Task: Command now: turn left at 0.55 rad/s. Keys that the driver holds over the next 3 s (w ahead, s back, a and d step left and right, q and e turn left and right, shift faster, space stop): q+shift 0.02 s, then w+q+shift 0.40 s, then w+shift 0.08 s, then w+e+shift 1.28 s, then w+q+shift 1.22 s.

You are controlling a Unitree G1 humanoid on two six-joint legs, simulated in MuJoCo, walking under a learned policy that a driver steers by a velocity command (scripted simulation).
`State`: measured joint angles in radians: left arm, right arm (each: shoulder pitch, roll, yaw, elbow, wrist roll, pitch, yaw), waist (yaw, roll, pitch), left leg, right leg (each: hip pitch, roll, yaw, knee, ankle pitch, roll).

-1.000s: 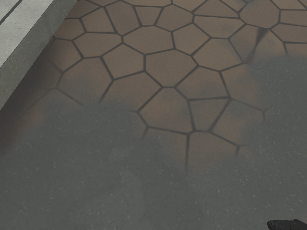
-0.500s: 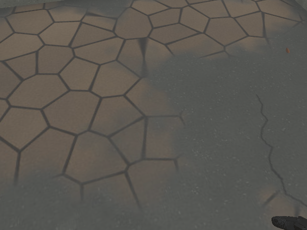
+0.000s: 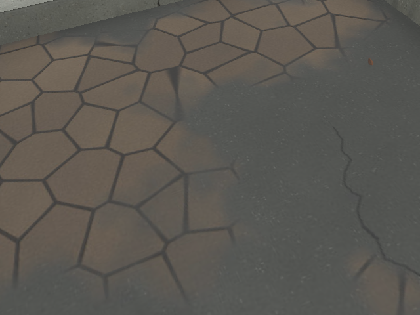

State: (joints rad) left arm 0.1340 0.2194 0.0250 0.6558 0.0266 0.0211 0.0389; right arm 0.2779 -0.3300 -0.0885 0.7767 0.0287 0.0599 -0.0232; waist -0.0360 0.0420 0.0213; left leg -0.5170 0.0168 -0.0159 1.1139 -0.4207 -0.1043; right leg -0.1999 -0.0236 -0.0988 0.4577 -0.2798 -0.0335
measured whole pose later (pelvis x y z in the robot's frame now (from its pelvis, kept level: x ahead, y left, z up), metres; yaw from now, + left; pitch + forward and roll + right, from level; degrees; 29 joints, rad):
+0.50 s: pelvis +0.14 +0.16 -0.04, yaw +25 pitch +1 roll -1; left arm 0.30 0.36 0.10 0.79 -0.03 -0.07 -0.01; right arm 0.16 -0.34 -0.07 0.63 0.05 -0.02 0.05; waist 0.05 -0.02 0.07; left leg -0.46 0.01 0.10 0.85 -0.40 0.09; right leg -0.21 -0.18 -0.05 1.20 -0.49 0.04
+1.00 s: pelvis +0.51 +0.36 -0.03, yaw +13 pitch -2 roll -1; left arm 0.37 0.30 0.07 0.79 0.00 -0.07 -0.04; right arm 0.21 -0.24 0.00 0.68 0.01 -0.13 0.01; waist 0.05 -0.03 0.05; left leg -0.32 -0.06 -0.09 1.52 -0.39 0.04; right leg -0.41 0.20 -0.05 0.64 -0.21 -0.20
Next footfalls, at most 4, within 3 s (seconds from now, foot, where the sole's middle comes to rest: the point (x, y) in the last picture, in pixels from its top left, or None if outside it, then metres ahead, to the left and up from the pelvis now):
0.42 left None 0.17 0.26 -0.78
0.88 right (112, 278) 0.63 0.38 -0.78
1.30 left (49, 206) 0.93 0.66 -0.78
1.76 right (146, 137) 1.26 0.30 -0.78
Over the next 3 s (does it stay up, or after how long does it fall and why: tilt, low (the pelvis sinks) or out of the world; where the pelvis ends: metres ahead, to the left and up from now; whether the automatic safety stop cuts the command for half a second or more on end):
stays up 2.13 0.05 -0.01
